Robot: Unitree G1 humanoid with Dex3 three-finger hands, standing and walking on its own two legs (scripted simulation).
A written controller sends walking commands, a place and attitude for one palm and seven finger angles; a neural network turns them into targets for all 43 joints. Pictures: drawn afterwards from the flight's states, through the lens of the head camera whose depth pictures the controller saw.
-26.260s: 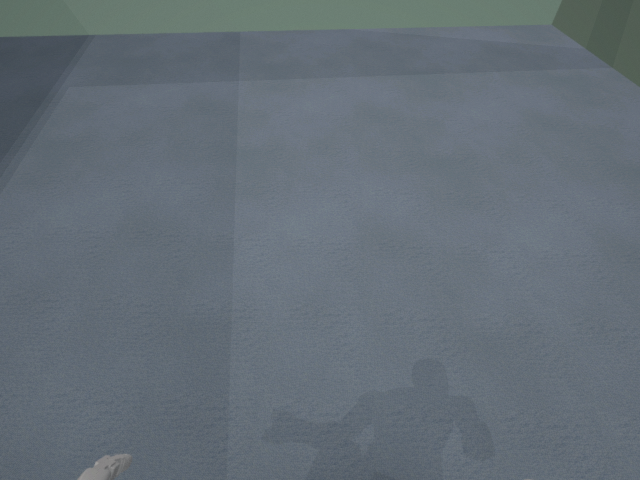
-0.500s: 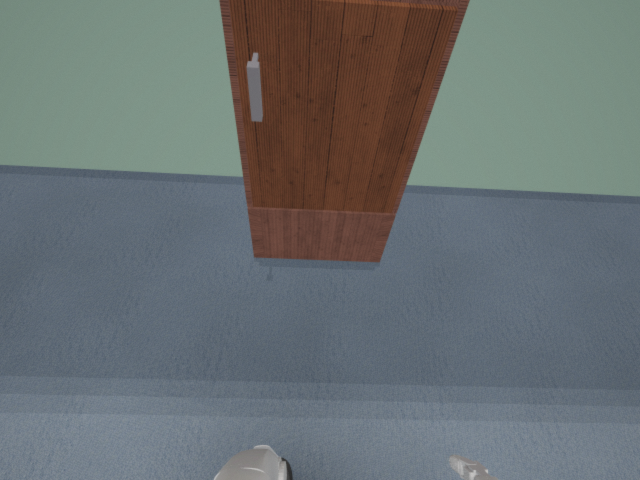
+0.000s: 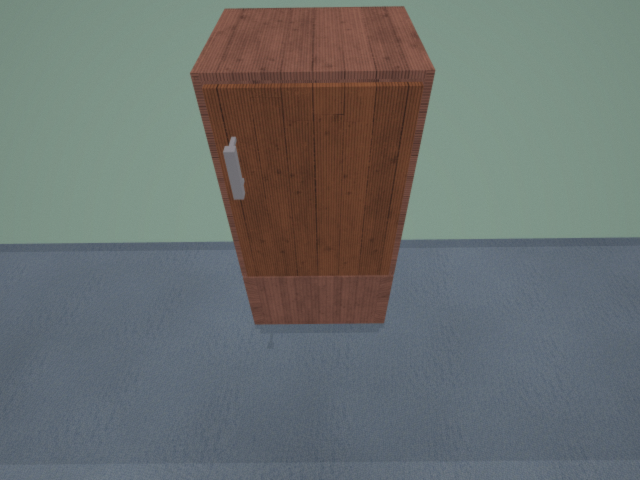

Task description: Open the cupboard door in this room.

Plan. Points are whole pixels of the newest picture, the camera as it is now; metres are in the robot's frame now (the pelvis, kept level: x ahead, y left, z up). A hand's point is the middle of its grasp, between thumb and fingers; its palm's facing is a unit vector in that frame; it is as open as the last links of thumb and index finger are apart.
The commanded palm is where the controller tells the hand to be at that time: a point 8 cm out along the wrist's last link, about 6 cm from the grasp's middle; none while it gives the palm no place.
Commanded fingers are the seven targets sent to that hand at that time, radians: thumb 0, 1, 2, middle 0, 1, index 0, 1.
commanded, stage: take the last steps up to it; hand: left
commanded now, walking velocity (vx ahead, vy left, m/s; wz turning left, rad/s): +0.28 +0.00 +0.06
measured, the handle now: (236, 168) +0.74 +0.21 -0.03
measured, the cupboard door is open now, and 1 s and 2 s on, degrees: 0 0 0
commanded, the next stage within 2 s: come to a stop and stand still in 0.32 s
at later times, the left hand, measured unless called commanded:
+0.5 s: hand out of the picture +0.12 +0.22 -0.19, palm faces +0.09 -0.98 -0.15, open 7.3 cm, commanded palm none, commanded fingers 0.00 0.90 0.90 -0.20 -0.30 -0.20 -0.30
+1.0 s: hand (215, 428) +0.24 +0.18 -0.15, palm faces +0.08 -0.96 -0.27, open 7.3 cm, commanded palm none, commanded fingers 0.00 0.90 0.90 -0.20 -0.30 -0.20 -0.30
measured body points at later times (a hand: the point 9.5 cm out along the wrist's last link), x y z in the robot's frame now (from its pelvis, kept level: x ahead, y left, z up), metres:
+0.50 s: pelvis +0.16 +0.05 +0.00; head +0.19 +0.07 +0.45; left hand +0.11 +0.27 -0.17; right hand +0.26 -0.17 -0.14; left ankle +0.19 +0.14 -0.74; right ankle +0.12 -0.09 -0.67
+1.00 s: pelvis +0.17 -0.01 +0.00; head +0.22 -0.05 +0.45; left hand +0.23 +0.23 -0.13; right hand +0.21 -0.26 -0.17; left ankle +0.10 +0.14 -0.64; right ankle +0.23 -0.10 -0.74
